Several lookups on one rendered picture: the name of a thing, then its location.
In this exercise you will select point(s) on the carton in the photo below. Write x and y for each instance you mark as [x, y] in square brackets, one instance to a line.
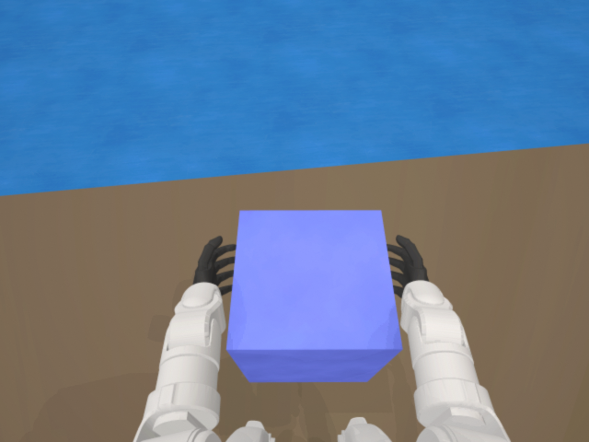
[312, 297]

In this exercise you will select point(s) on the robot right hand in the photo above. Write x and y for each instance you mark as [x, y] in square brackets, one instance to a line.
[411, 266]

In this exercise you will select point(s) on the robot left forearm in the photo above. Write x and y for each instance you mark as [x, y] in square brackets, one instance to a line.
[186, 394]

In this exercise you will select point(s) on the robot right forearm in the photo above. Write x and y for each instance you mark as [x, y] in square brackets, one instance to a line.
[448, 390]

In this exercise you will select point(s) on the robot left hand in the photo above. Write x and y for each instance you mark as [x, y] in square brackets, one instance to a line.
[207, 269]

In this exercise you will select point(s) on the right robot thigh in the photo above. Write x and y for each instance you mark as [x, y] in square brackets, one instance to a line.
[363, 433]

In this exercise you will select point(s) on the right robot upper arm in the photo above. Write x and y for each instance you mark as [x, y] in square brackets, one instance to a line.
[450, 433]

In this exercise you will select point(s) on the robot right shin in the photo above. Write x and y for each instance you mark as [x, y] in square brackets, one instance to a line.
[356, 421]

